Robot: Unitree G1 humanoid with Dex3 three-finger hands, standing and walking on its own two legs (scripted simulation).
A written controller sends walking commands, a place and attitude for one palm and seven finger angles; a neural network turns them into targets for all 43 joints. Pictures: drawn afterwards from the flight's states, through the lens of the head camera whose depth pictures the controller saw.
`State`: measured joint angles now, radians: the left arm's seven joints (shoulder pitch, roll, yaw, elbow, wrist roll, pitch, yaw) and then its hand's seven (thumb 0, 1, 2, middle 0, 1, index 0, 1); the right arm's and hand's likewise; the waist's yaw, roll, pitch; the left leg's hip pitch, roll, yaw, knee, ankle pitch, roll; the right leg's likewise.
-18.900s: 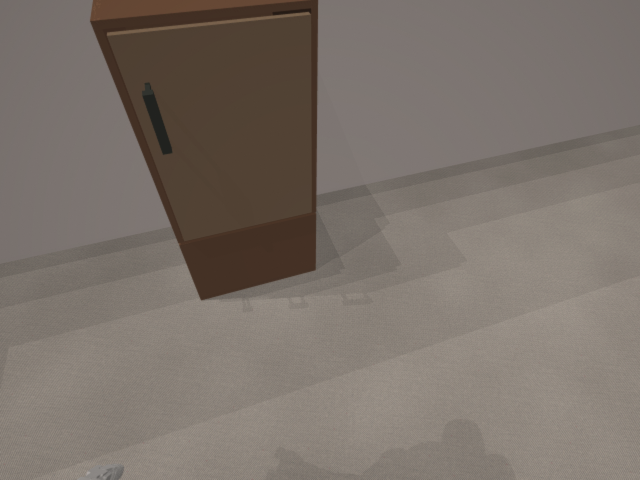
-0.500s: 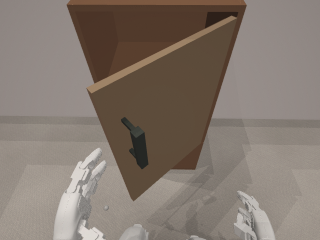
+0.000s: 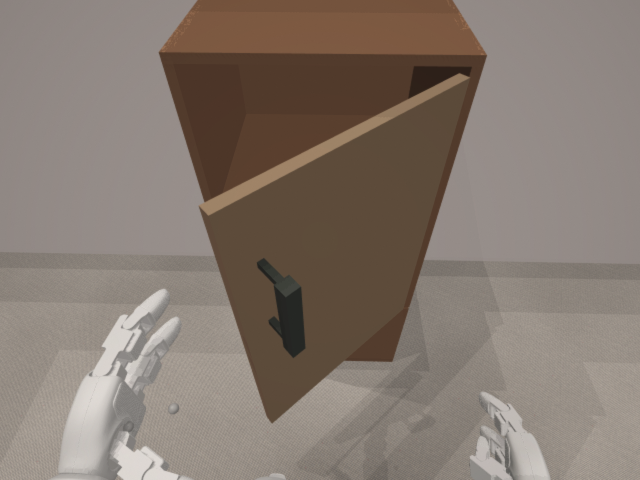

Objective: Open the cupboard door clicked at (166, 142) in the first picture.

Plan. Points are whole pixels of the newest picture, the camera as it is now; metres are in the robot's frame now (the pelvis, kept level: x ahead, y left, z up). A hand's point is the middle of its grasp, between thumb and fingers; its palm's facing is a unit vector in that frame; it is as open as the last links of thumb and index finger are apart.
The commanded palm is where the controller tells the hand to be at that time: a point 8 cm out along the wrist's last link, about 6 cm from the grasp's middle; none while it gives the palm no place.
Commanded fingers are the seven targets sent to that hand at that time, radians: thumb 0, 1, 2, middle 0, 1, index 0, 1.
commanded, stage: draw the hand back to the body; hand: left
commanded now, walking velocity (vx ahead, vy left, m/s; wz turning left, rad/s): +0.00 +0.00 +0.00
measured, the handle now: (281, 309) +0.31 +0.08 +0.06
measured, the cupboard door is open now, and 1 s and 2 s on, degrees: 43 43 43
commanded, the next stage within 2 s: step back with the hand held close in 1.22 s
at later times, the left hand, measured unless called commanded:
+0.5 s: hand (67, 363) +0.19 +0.24 +0.15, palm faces +0.29 -0.89 -0.34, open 13.2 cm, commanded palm +0.15 +0.28 +0.19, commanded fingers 0.00 0.34 0.66 -0.18 -0.30 -0.18 -0.30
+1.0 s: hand out of the picture +0.21 +0.28 +0.22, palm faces +0.45 -0.81 -0.36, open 7.8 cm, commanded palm +0.16 +0.31 +0.23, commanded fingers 0.00 0.90 0.90 -0.20 -0.30 -0.20 -0.30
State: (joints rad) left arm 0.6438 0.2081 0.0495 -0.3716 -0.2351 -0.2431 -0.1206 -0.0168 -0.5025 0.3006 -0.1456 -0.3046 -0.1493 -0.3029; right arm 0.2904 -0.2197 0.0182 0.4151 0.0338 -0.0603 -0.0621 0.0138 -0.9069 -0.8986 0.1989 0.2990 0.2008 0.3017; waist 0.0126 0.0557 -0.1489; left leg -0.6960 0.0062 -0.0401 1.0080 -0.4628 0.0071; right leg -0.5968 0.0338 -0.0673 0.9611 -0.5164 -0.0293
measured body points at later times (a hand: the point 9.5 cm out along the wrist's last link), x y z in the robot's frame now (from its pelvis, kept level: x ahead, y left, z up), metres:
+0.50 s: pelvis +0.01 +0.03 +0.04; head -0.01 +0.02 +0.49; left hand +0.17 +0.29 +0.17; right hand +0.20 -0.18 -0.02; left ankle +0.02 +0.11 -0.68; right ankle -0.02 -0.10 -0.68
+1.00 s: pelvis +0.02 +0.02 +0.06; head -0.01 +0.00 +0.51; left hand +0.18 +0.32 +0.24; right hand +0.20 -0.21 -0.01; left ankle +0.02 +0.11 -0.68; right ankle -0.02 -0.10 -0.68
